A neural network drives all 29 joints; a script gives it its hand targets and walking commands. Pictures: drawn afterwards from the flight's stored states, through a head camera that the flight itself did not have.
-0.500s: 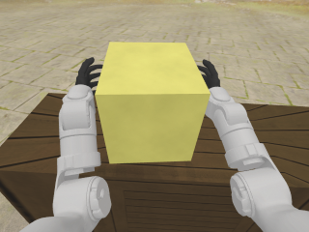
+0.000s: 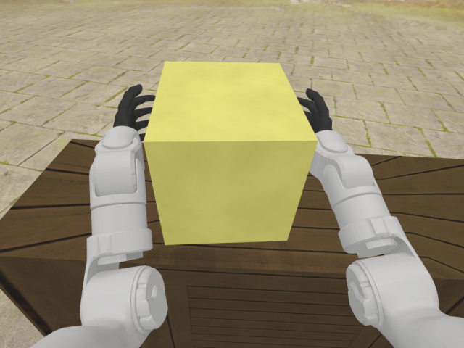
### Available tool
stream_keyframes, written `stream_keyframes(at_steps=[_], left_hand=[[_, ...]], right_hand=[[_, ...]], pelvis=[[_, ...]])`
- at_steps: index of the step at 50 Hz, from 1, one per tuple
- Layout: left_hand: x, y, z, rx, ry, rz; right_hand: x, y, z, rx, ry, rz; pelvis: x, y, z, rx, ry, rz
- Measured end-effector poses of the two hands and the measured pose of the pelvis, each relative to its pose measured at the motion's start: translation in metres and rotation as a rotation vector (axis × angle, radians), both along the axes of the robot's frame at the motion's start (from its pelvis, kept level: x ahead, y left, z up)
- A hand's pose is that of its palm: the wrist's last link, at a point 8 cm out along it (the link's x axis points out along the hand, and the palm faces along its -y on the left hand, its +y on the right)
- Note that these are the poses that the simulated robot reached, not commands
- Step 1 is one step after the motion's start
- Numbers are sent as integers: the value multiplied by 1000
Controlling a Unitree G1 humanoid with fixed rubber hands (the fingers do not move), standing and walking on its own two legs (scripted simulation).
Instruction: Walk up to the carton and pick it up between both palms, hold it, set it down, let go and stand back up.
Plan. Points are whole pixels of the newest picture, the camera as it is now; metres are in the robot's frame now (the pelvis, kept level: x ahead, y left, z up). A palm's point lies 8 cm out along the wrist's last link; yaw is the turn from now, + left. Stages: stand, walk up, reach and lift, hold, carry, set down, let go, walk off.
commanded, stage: hold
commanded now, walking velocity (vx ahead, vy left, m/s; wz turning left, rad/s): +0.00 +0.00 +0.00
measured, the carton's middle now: (225, 149) +0.40 +0.00 +0.18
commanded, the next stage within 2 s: none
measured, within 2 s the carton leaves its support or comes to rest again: neither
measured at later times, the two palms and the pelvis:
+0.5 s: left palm (126, 134) +0.36 +0.16 +0.24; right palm (316, 135) +0.37 -0.15 +0.23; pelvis +0.00 +0.00 +0.00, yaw +1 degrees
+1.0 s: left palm (125, 134) +0.36 +0.16 +0.24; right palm (315, 135) +0.36 -0.15 +0.23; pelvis +0.00 +0.00 +0.00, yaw +1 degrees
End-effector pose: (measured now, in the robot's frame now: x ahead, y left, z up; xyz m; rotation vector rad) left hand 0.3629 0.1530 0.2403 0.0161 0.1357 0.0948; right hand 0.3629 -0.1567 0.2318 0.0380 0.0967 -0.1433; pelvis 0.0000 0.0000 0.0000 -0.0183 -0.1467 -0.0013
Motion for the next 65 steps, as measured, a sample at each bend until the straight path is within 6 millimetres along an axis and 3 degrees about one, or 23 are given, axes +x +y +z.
stream_keyframes(at_steps=[65], left_hand=[[-5, 4, -1, -14, 2, 11]], right_hand=[[0, 4, 2, -16, 5, 16]], pelvis=[[-3, -5, 0, 1, 1, 10]])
